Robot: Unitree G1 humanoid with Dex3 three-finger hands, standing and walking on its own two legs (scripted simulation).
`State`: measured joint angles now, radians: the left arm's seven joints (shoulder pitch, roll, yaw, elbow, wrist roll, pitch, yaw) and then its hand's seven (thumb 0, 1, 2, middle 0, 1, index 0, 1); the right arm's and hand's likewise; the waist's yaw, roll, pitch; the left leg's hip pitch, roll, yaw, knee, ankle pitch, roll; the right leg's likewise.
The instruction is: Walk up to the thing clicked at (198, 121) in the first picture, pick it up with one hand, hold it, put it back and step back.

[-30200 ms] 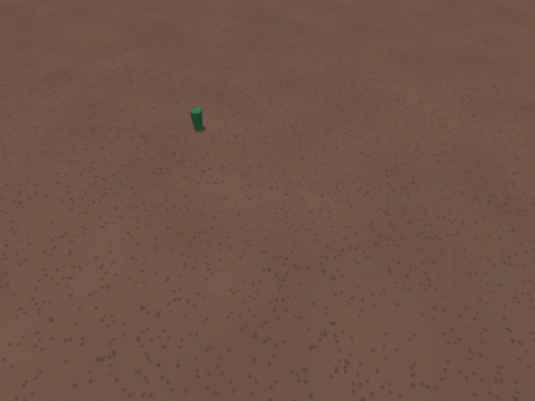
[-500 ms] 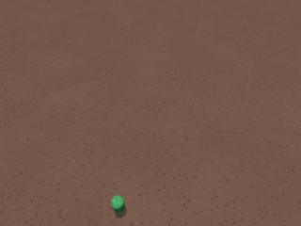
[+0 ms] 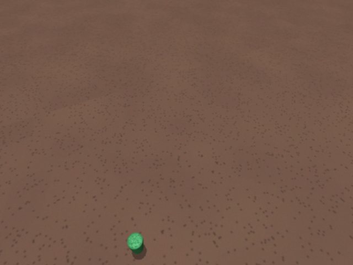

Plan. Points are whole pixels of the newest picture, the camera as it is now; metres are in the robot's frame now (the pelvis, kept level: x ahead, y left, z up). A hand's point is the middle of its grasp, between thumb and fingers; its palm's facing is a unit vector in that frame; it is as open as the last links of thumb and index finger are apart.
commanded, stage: stand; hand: left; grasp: from the side
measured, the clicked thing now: (136, 244) +0.38 +0.20 -0.72
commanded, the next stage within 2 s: step back in 0.58 s
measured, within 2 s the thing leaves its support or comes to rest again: neither
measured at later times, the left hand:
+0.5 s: hand out of the picture +0.09 +0.24 -0.16, palm faces -0.02 -0.94 -0.34, open 7.4 cm
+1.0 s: hand out of the picture +0.11 +0.32 -0.18, palm faces +0.00 -0.93 -0.36, open 7.4 cm
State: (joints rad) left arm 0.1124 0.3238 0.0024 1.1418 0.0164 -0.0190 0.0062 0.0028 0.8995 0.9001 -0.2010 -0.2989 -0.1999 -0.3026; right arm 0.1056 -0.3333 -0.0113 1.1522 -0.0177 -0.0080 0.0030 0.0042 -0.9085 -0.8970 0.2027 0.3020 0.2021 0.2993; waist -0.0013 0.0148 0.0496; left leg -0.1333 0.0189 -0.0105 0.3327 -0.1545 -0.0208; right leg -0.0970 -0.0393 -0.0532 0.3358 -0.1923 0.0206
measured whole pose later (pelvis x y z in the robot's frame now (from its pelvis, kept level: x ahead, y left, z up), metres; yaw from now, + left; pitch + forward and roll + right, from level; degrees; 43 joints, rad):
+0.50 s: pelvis +0.02 -0.01 +0.00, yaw +0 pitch -2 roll +0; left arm 0.11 0.33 0.01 1.14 0.01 -0.02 0.00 0.00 0.90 0.90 -0.20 -0.30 -0.20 -0.30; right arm 0.10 -0.34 -0.01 1.16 -0.02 -0.01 0.00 0.00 -0.91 -0.90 0.20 0.30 0.20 0.30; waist 0.00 0.01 0.05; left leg -0.11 0.03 -0.01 0.32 -0.17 -0.03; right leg -0.08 -0.03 -0.05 0.32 -0.21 0.01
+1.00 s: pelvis -0.05 +0.05 -0.02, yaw +2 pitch -1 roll -1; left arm -0.01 0.41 0.07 0.90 0.00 0.07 0.03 0.00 0.90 0.90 -0.20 -0.30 -0.20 -0.30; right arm 0.16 -0.37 -0.06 0.95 -0.03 0.03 0.01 0.00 -0.91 -0.90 0.20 0.30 0.20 0.30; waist -0.03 -0.05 0.21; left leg -0.31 -0.04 -0.02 0.65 -0.32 0.05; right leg -0.45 0.07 0.17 1.04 -0.56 -0.03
